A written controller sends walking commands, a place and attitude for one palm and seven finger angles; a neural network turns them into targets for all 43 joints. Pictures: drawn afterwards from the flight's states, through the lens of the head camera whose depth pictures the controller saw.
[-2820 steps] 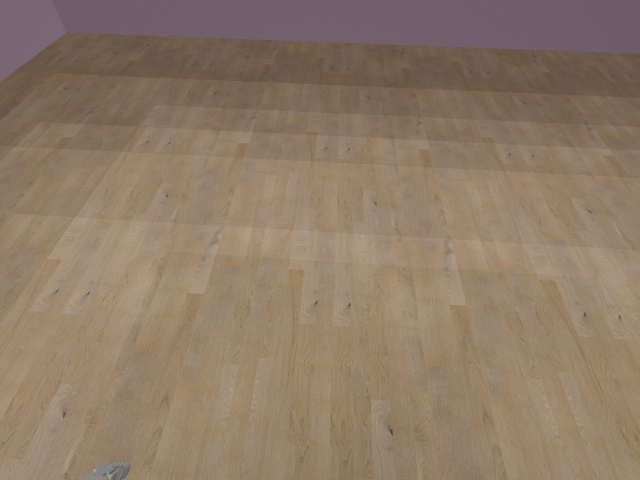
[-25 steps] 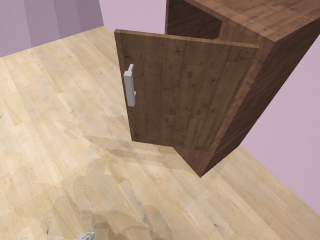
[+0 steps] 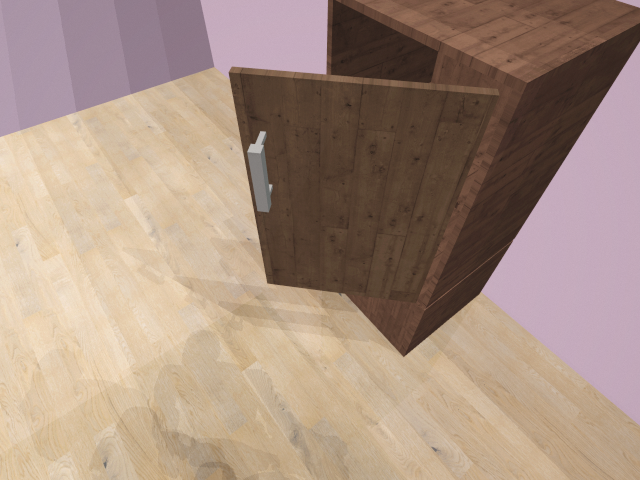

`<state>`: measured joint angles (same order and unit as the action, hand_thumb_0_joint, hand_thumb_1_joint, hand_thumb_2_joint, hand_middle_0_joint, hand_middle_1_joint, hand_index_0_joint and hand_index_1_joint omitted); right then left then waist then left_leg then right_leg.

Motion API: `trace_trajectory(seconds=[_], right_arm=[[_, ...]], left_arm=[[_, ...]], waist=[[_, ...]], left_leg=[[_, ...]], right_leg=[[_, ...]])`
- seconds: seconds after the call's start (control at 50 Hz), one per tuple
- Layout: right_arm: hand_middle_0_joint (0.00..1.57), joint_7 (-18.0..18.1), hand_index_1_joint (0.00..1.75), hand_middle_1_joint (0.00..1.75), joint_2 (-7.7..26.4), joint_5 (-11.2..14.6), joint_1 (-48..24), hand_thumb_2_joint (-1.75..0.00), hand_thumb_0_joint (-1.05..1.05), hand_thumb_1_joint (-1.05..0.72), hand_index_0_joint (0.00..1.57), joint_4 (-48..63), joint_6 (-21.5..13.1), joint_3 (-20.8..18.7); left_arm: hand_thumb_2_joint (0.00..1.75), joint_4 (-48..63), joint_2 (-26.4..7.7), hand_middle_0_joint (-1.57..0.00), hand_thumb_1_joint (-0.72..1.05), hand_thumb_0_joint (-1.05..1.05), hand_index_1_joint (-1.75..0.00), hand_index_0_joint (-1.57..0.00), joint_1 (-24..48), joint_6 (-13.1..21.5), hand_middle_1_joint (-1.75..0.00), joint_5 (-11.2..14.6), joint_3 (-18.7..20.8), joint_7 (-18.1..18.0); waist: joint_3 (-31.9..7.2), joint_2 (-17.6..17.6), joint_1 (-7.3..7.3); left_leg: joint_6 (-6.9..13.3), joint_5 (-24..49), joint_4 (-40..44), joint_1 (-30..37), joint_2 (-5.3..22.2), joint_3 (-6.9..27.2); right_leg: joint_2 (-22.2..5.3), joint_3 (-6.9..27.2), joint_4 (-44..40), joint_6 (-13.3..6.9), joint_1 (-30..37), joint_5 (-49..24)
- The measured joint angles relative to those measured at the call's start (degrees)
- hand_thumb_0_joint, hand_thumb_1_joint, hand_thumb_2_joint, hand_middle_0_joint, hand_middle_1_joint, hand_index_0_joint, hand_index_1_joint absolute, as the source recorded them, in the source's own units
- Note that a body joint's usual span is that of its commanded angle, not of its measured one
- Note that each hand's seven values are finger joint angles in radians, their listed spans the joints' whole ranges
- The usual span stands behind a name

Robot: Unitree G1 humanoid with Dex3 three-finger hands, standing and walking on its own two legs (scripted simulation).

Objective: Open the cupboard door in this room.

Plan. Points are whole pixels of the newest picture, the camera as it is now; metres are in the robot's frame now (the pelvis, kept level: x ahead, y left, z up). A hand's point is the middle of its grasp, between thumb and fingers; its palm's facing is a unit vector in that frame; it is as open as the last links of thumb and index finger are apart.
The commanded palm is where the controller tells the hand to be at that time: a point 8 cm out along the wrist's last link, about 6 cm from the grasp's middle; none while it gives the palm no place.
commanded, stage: come to a stop and stand still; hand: left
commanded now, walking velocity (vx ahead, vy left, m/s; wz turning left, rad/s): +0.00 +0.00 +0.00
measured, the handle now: (263, 172) +0.60 +0.13 +0.01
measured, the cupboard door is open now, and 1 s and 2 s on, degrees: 44 44 44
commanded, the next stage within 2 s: look again from close up in 0.32 s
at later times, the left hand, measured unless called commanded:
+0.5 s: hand out of the picture -0.03 +0.13 -0.18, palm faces +0.02 -0.99 -0.15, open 7.3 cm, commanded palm none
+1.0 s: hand out of the picture +0.01 +0.18 -0.17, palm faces +0.00 -0.97 -0.22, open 7.3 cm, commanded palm none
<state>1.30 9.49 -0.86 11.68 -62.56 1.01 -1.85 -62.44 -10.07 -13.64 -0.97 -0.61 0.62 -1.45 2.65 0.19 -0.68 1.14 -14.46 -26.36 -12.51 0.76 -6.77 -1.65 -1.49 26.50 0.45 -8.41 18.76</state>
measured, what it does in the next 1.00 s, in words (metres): stands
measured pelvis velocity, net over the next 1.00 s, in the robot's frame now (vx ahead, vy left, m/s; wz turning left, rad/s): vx -0.01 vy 0.00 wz -0.01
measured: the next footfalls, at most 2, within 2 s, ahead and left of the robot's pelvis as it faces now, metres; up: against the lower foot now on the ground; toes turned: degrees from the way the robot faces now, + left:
right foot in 1.72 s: +0.08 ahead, -0.13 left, +0.00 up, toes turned -7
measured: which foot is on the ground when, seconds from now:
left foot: down 0.00-1.00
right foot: down 0.00-1.00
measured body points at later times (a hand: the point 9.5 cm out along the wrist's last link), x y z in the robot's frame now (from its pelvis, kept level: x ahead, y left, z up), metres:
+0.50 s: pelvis -0.01 -0.02 +0.00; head +0.02 -0.02 +0.45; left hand -0.02 +0.18 -0.16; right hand -0.02 -0.24 -0.16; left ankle +0.00 +0.10 -0.74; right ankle -0.05 -0.12 -0.74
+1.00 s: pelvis -0.01 +0.00 +0.00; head +0.01 -0.01 +0.45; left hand +0.01 +0.23 -0.16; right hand +0.01 -0.23 -0.16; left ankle +0.00 +0.10 -0.74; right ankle -0.05 -0.12 -0.74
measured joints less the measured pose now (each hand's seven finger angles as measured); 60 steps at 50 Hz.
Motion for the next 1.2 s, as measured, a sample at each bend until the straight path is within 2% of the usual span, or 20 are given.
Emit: trace_trajectory(seconds=[0.18, 0.42, 0.46, 0.5, 0.56, 0.8, 1.08, 1.2], right_arm=[[0.2, -0.1, 0.3, 0.3, -1.3, -0.1, 3.3, -0.9, 0.0, -0.91, 0.19, -3.9, 0.0, 0.8], [0.2, 0.3, 0.3, 0.3, -2.7, -0.1, 5.5, -0.9, 0.0, -0.91, 0.19, -5.3, -0.2, 1.2], [0.2, -0.1, 0.3, 0.3, -2.2, 0.0, 5.2, -0.9, 0.01, -0.91, 0.19, -4.0, -0.2, 1.4], [0.2, -0.4, 0.3, 0.3, -1.4, 0.1, 4.8, -0.9, 0.01, -0.91, 0.19, -1.8, -0.5, 1.2], [0.2, -0.1, 0.3, 0.3, -1.0, -0.2, 4.8, -0.9, 0.01, -0.92, 0.19, 0.3, -1.3, 1.3], [0.2, 0.0, 0.3, 0.3, 0.5, -0.3, 4.1, -0.9, 0.02, -0.94, 0.19, 1.1, -1.6, 2.0], [0.2, -0.3, 0.3, 0.3, 0.3, -0.2, 3.0, -0.9, 0.01, -0.92, 0.19, -0.2, -1.8, 2.5], [0.2, -0.8, 0.3, 0.3, 0.0, -0.6, 3.7, -0.9, 0.01, -0.91, 0.19, 0.1, -1.2, 1.8]], left_arm=[[0.9, -1.9, 1.2, -0.2, 0.93, 0.01, -0.3, -0.2, -1.5, 0.8, -0.3, 0.4, -0.8, -0.4], [0.9, -3.1, 3.1, -0.2, 0.92, 0.01, -0.3, -0.2, -3.3, 1.2, -0.3, 0.5, -1.0, -0.3], [0.9, -2.5, 3.8, -0.2, 0.92, 0.0, -0.3, -0.2, -3.7, 2.2, -0.3, -0.1, -1.4, -1.1], [0.9, -1.5, 4.5, -0.2, 0.91, 0.0, -0.3, -0.2, -4.6, 3.0, -0.3, -0.3, -1.7, -1.3], [0.9, -1.2, 4.3, -0.2, 0.91, 0.01, -0.3, -0.21, -4.8, 2.8, -0.3, -0.3, -1.7, -1.1], [0.9, 1.1, 0.9, -0.2, 0.91, 0.0, -0.3, -0.2, -2.9, 1.7, -0.3, -0.2, -1.1, -0.7], [0.9, 0.7, 0.2, -0.2, 0.91, 0.0, -0.3, -0.2, -2.7, 1.3, -0.3, -0.3, -1.2, -0.2], [0.9, 0.6, 0.6, -0.2, 0.91, 0.0, -0.3, -0.2, -4.8, 0.6, -0.3, -0.8, -0.6, 0.9]], waist=[[-0.7, 0.5, 0.11], [-0.3, 0.8, 0.25], [-0.3, -0.4, 0.53], [-0.1, -1.8, 0.11], [-0.4, -1.7, -0.51], [-2.1, -1.2, 0.55], [-1.5, 0.1, 0.96], [-1.8, 0.6, 1.41]], left_leg=[[-1.4, 1.7, 2.5, 2.2, 1.1, 0.9], [-2.2, 2.1, 3.2, 2.5, 1.7, 1.6], [-2.0, 0.2, -1.0, -0.4, 2.6, 2.5], [-1.6, -0.9, -3.7, -2.3, 3.1, 3.8], [-1.5, -2.2, -5.6, -2.8, 2.3, 3.5], [-0.1, -1.8, -3.9, -1.2, -0.1, 1.9], [0.0, -0.7, -1.8, -0.5, -0.3, 1.4], [-0.3, -3.2, -4.7, -1.2, 0.5, 0.4]], right_leg=[[1.3, -0.9, -2.5, -1.4, 2.4, -1.4], [2.1, -1.6, -3.7, -2.2, 3.1, -1.8], [3.0, -1.6, -3.4, -2.1, 2.0, -2.0], [3.9, -1.5, -1.7, -2.2, 0.5, -1.5], [3.1, -1.1, 1.5, -1.9, -0.6, 0.4], [0.5, 0.2, 3.7, -0.4, -1.0, 1.6], [0.4, 0.7, 2.4, -0.3, -0.9, 0.8], [1.0, 1.8, 5.5, -1.1, -2.3, 3.0]])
